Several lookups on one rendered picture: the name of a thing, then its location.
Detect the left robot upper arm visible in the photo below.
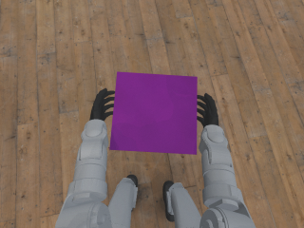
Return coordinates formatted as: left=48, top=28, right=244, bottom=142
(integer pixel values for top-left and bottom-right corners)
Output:
left=55, top=201, right=112, bottom=228

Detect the carton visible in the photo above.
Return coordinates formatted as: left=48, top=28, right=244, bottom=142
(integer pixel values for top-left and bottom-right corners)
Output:
left=109, top=71, right=198, bottom=155

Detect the left robot foot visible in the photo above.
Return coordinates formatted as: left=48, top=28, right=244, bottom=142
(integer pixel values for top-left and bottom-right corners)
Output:
left=127, top=174, right=138, bottom=212

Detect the robot right forearm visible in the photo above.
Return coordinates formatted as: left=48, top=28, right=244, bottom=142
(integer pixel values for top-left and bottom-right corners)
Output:
left=199, top=124, right=253, bottom=221

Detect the robot left forearm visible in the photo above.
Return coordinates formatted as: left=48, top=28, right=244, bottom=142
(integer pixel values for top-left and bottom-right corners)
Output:
left=55, top=119, right=109, bottom=228

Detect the left robot hand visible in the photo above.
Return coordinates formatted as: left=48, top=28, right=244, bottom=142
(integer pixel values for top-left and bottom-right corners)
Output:
left=89, top=88, right=115, bottom=121

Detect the right robot hand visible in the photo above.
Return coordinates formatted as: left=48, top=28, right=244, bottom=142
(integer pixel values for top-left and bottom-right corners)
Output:
left=197, top=93, right=219, bottom=128

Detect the robot right thigh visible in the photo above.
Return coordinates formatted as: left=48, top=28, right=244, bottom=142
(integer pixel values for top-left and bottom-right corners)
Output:
left=166, top=187, right=201, bottom=228

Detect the right robot upper arm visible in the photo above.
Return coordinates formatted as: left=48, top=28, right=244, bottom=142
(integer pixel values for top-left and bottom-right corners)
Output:
left=199, top=207, right=256, bottom=228

